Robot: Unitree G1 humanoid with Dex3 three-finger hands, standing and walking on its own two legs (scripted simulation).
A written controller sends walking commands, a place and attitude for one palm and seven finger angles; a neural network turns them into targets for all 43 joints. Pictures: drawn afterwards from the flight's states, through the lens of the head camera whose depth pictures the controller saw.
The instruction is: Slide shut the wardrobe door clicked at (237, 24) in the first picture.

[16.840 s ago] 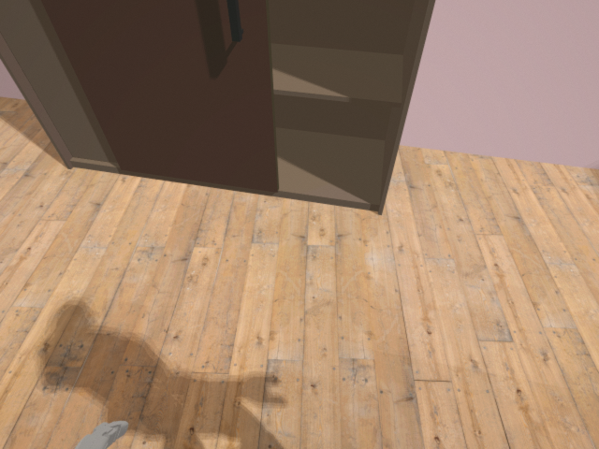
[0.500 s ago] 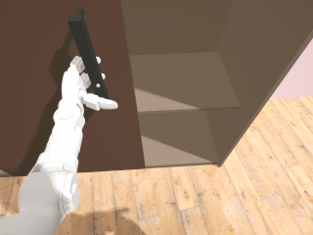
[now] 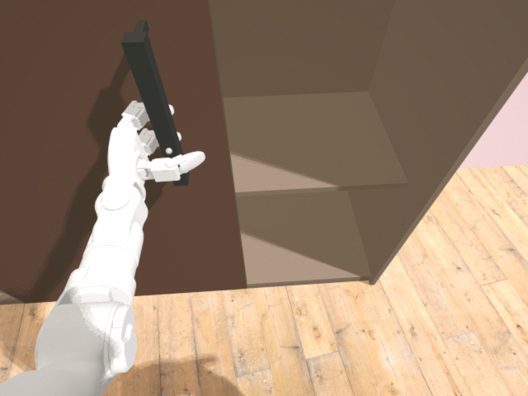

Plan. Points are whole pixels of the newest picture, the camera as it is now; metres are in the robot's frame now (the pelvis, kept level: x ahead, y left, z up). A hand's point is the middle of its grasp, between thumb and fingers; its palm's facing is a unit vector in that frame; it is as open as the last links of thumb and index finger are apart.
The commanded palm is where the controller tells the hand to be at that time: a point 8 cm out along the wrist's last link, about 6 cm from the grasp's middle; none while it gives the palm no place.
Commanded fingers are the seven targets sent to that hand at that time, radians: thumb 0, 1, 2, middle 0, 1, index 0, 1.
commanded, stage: grip the handle and tug to test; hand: left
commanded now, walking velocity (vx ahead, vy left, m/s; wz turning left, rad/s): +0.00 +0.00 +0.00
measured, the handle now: (165, 115) +0.51 +0.14 +0.14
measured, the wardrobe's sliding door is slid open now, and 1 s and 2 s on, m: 0.48 0.48 0.48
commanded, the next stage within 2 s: tug the door sideways, standing still in 1.04 s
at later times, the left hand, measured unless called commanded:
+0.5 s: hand (170, 152) +0.46 +0.13 +0.12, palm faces +0.05 -1.00 -0.01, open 7.2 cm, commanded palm +0.43 +0.18 +0.12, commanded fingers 0.00 0.90 0.90 -0.45 -1.40 -0.45 -1.40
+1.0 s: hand (172, 152) +0.45 +0.13 +0.12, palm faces +0.05 -1.00 +0.00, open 7.1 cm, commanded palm +0.40 +0.18 +0.12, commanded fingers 0.00 0.90 0.90 -0.45 -1.40 -0.45 -1.40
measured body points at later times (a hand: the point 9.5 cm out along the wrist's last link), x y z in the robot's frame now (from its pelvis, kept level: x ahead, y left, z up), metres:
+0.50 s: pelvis -0.01 +0.00 +0.00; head +0.04 -0.01 +0.45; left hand +0.45 +0.18 +0.12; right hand +0.04 -0.26 -0.13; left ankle +0.00 +0.11 -0.72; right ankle -0.03 -0.10 -0.72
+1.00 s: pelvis +0.01 -0.01 +0.00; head +0.05 -0.02 +0.45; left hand +0.45 +0.18 +0.12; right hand +0.06 -0.26 -0.12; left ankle +0.00 +0.11 -0.72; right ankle -0.03 -0.10 -0.72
